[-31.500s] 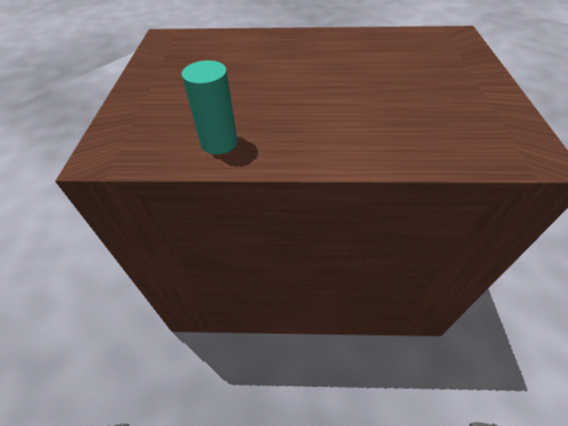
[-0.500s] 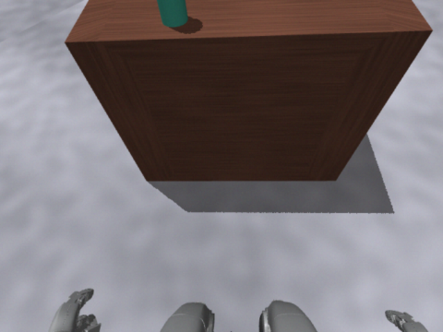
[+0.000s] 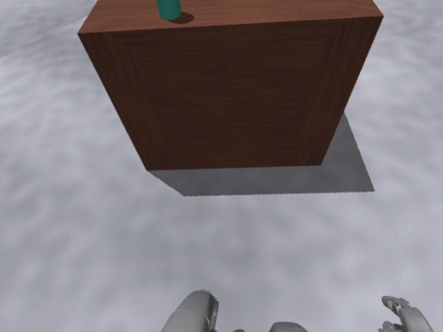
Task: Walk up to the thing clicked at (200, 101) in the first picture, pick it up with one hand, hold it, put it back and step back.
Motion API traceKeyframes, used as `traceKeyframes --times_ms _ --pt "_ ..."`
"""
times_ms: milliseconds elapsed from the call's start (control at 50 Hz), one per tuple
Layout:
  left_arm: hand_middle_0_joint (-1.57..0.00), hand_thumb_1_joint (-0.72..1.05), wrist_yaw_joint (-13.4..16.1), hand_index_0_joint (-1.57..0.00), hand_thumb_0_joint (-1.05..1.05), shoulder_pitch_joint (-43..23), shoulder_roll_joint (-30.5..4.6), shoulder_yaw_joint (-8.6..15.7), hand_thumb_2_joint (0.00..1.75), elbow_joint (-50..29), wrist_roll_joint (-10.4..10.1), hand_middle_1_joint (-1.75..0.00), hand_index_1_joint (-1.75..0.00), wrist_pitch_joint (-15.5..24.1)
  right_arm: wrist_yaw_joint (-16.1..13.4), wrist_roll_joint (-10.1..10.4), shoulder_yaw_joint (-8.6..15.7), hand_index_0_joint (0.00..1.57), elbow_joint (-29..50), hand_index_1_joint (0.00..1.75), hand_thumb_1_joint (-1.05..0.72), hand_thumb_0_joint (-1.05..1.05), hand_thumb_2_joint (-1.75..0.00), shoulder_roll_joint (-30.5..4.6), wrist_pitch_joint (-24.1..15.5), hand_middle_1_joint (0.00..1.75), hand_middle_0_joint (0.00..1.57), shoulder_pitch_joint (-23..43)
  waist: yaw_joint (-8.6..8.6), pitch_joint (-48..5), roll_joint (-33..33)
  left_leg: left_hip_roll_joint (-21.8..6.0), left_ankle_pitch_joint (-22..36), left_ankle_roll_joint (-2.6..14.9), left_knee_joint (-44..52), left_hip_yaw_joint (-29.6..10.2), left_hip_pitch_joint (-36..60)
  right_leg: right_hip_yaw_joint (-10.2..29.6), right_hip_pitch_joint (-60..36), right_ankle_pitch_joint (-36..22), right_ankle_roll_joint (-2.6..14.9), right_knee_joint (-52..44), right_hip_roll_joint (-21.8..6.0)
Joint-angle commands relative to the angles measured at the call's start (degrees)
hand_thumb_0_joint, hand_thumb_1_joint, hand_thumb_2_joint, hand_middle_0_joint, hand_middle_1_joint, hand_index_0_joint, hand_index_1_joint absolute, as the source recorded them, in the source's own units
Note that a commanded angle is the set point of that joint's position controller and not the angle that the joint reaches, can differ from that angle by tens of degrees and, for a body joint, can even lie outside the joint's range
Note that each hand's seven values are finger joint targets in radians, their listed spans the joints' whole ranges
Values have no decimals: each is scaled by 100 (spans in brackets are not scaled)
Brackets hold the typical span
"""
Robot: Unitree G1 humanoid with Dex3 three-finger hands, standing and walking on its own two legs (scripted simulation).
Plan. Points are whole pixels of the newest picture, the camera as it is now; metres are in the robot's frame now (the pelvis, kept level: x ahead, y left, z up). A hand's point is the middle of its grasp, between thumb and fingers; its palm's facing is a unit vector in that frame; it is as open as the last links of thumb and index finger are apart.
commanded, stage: step back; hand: left
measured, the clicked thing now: out of the picture +1.04 +0.24 +0.12
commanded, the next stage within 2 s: stand in 1.02 s
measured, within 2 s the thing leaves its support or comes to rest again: neither
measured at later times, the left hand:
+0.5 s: hand out of the picture +0.02 +0.28 -0.14, palm faces +0.11 -0.93 -0.36, open 7.4 cm
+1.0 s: hand out of the picture +0.08 +0.30 -0.14, palm faces +0.10 -0.93 -0.36, open 7.4 cm
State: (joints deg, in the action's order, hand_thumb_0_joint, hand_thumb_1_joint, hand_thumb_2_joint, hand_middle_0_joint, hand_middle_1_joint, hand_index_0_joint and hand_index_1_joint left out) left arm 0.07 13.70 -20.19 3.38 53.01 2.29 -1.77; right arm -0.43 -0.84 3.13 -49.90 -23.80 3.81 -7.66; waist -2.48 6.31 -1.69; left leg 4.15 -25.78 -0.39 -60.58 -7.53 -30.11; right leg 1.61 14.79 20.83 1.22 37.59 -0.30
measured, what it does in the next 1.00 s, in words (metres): steps on the spot: left foot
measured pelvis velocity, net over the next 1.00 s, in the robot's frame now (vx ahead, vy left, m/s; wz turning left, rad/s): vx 0.00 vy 0.03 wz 0.08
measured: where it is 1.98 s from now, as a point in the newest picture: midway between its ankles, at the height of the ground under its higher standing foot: outside the picture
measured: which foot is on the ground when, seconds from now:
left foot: up 0.00-0.14, down 0.16-1.00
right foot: down 0.00-1.00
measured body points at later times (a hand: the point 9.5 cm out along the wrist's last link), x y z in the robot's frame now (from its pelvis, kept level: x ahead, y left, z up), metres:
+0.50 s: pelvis -0.03 +0.01 +0.01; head -0.02 +0.01 +0.45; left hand +0.01 +0.33 -0.11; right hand +0.07 -0.29 -0.12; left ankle -0.03 +0.14 -0.71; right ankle -0.01 -0.11 -0.73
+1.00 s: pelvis +0.00 +0.03 +0.01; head +0.01 +0.03 +0.46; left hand +0.08 +0.34 -0.11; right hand +0.14 -0.26 -0.11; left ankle -0.02 +0.14 -0.72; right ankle -0.01 -0.11 -0.72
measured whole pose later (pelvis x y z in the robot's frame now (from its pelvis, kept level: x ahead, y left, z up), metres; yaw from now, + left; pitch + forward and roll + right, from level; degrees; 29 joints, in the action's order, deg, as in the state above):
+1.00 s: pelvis +0.00 +0.03 +0.01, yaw +5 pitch -2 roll +0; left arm 0.0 4.4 -20.9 1.8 61.0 0.5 1.0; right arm 0.4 -1.0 1.9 -60.9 -19.3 -0.5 -3.6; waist -0.9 3.1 -0.1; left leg 0.5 -16.7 0.6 -29.3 -0.8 -10.4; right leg -0.6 8.8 17.0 -1.0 28.0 -1.4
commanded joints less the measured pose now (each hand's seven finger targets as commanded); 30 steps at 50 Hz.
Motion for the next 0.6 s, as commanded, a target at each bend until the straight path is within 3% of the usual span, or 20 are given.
traceKeyframes --times_ms 0,60,100,120,140,160,180,200,240,300,320,340,360,400,480,500,520,540,560,580 --pt "-20 90 133 -20 0 -462 -1670 453 90 -594 65 -30 -30 343 -18 -48 251 20 227 30 -90 0 -90 -938 -235 30 20 -115 46 -354 834 -150 -7 -89 276 126 182 1023 18 65 836 -1404 -1095" --pt "-20 90 99 -20 0 -139 -1757 498 90 -491 67 -30 -30 333 52 -117 237 20 262 30 -90 0 -90 -846 -344 30 20 193 -219 -364 1250 -366 -499 -68 1958 537 378 1346 -484 913 961 -1544 -1342" --pt "-20 90 64 -20 0 -453 -1758 448 90 -538 1 -30 -30 268 52 -110 255 20 13 30 -90 0 -90 -775 -443 30 20 -254 105 -516 1196 -343 66 37 3461 817 1512 1136 -47 387 844 -1191 -1356" --pt "-20 90 45 -20 0 -365 -1549 328 90 -516 -11 -30 -30 235 31 -117 309 20 -148 30 -90 0 -90 -799 -486 30 20 -353 149 -573 891 -176 657 110 4024 826 2192 830 263 70 636 -802 -1096" --pt "-20 90 36 -20 0 -253 -1256 236 90 -497 -18 -30 -30 218 1 -185 393 20 -251 30 -90 0 -90 -974 -521 30 20 -592 225 -746 355 -583 377 247 3987 49 2858 610 906 14 436 -245 -925" --pt "-20 90 3 -20 0 -403 -1003 139 90 -509 -135 -30 -30 230 4 -158 409 20 -163 30 -90 0 -90 -1392 -546 30 20 -356 216 -633 -817 -1760 -1261 832 4609 -2014 2508 -51 1628 814 16 388 -176" --pt "-20 90 37 -20 0 -681 -1469 302 90 -385 -113 -30 -30 234 45 -111 448 20 -117 30 -90 0 -90 -1692 -548 30 20 -208 351 -364 -641 -2318 -1999 1416 4829 -2372 1281 -33 930 1281 -24 1048 -210" --pt "-20 90 0 -20 0 -633 -1491 291 90 -352 -126 -30 -30 245 44 -146 390 20 -71 30 -90 0 -90 -1457 -588 30 20 -10 203 -171 -264 -2113 -1731 1343 4740 -1995 1073 157 782 1132 9 1205 -260" --pt "-20 90 -45 -20 0 -372 -1277 250 90 -224 -164 -30 -30 319 33 -157 284 20 -92 30 -90 0 -90 -1242 -610 30 20 154 108 -176 -437 -1728 -781 1056 4399 -1230 1385 -11 669 657 15 328 -275" --pt "-20 90 2 -20 0 -105 -1197 284 90 103 -92 -30 -30 434 82 -59 169 20 -170 30 -90 0 -90 -955 -502 30 20 228 -50 -453 -515 -1187 330 504 3648 -297 736 -269 -1017 -337 61 -1348 33" --pt "-20 90 44 -20 0 -89 -1388 340 90 124 -46 -30 -30 451 84 -11 115 20 -149 30 -90 0 -90 -722 -477 30 20 173 -85 -421 -54 -909 202 278 3192 -102 236 532 -1284 7 184 -1624 -362" --pt "-20 90 46 -20 0 -58 -1768 390 90 137 -19 -30 -30 479 73 -18 128 20 -157 30 -90 0 -90 -701 -449 30 20 154 -95 -219 516 -406 -507 180 2590 71 5 1778 -783 1509 525 -2108 -1115" --pt "-20 90 31 -20 0 -268 -1942 406 90 95 15 -30 -30 493 50 -31 178 20 -270 30 -90 0 -90 -793 -438 30 20 44 -4 -63 786 -221 -579 126 1787 278 422 2475 -128 2308 968 -2510 -1811" --pt "-20 90 59 -20 0 -653 -1765 394 90 -68 -12 -30 -30 516 59 -21 191 20 -355 30 -90 0 -90 -875 -480 30 20 -175 104 62 577 -472 -308 98 1526 140 407 2219 -83 1399 1142 -2351 -1931" --pt "-20 90 18 -20 0 -1009 -1527 261 90 -25 -67 -30 -30 458 67 -49 188 20 -613 30 -90 0 -90 -659 -591 30 20 -621 366 -485 966 -392 704 134 3291 617 1893 803 258 -322 600 -1566 -1240" --pt "-20 90 4 -20 0 -955 -1351 170 90 -18 -83 -30 -30 426 44 -93 226 20 -622 30 -90 0 -90 -692 -615 30 20 -543 394 -517 857 -514 1144 191 3712 357 2273 545 474 -761 425 -1257 -1022" --pt "-20 90 -19 -20 0 -912 -1087 81 90 -65 -122 -30 -30 403 10 -163 298 20 -583 30 -90 0 -90 -967 -652 30 20 -539 424 -649 117 -1219 1189 384 4172 -741 2462 201 732 -1021 152 -509 -646" --pt "-20 90 -28 -20 0 -788 -938 58 90 36 -214 -30 -30 357 6 -122 271 20 -510 30 -90 0 -90 -1139 -686 30 20 -135 175 -559 -401 -1821 642 736 4493 -1547 2092 -241 717 27 -58 -194 -118" --pt "-20 90 2 -20 0 -777 -1208 140 90 126 -196 -30 -30 333 19 -96 299 20 -482 30 -90 0 -90 -1282 -670 30 20 57 151 -474 -285 -1990 484 1055 4379 -1496 1626 -162 274 617 -28 -146 -149" --pt "-20 90 5 -20 0 -785 -1177 116 90 158 -171 -30 -30 360 29 -99 264 20 -489 30 -90 0 -90 -1199 -659 30 20 149 127 -441 -238 -1888 895 1006 4255 -1274 1588 -139 96 507 9 -423 -154"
